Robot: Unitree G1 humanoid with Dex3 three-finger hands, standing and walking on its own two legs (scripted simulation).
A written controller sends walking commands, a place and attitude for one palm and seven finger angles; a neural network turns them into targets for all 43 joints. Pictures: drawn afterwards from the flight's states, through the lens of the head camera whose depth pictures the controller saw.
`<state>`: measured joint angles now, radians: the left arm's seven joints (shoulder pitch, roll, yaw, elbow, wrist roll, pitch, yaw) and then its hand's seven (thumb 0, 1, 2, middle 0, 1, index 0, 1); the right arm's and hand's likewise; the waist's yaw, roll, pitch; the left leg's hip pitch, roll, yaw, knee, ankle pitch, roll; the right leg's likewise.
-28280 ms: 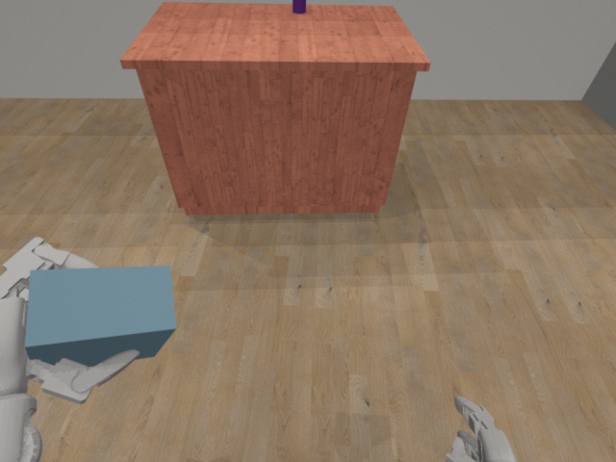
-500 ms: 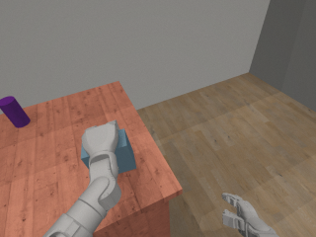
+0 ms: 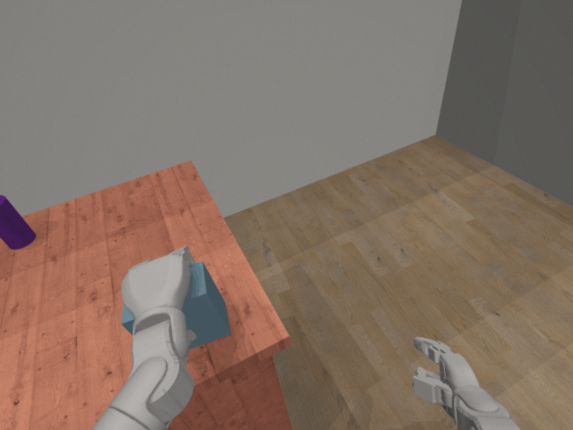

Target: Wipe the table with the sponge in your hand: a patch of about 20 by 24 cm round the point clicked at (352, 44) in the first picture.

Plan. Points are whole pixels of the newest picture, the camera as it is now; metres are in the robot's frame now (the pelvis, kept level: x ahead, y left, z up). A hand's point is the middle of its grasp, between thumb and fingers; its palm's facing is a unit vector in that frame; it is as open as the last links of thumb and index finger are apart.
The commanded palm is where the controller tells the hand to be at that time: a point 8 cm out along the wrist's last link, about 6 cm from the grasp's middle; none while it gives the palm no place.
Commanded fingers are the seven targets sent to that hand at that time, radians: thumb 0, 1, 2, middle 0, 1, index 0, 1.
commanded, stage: slide back across to the middle lane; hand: left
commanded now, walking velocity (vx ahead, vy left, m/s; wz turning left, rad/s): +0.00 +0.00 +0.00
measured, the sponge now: (184, 318) +0.28 +0.20 +0.03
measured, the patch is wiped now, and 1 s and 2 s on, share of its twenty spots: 1.00 1.00 1.00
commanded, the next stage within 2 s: wipe forward along the middle lane in 0.72 s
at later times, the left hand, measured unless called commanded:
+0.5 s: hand (157, 321) +0.24 +0.21 +0.07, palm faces +0.03 -0.12 -0.99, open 10.5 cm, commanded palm +0.20 +0.25 +0.12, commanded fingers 0.00 0.10 1.30 -1.20 -1.60 -1.20 -1.60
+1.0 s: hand (100, 345) +0.20 +0.28 +0.07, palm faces -0.01 -0.07 -1.00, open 10.5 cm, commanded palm +0.19 +0.29 +0.11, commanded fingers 0.00 0.10 1.30 -1.20 -1.60 -1.20 -1.60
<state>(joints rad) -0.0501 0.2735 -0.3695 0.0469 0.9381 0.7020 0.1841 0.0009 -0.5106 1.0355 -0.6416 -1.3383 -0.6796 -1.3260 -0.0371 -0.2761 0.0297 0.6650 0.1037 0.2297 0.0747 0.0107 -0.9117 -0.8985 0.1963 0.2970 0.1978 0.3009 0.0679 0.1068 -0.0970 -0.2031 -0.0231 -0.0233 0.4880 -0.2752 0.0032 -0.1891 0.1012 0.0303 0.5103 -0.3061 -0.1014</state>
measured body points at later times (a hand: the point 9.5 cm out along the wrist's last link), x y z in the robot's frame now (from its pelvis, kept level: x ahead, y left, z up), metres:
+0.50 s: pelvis +0.00 -0.04 +0.00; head -0.03 -0.10 +0.44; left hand +0.24 +0.22 +0.12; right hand +0.24 -0.26 -0.08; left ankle +0.00 +0.14 -0.73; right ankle -0.03 -0.05 -0.74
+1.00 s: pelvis +0.01 -0.04 +0.00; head +0.00 -0.10 +0.44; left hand +0.20 +0.28 +0.12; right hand +0.21 -0.28 -0.12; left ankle +0.00 +0.14 -0.73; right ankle -0.02 -0.05 -0.74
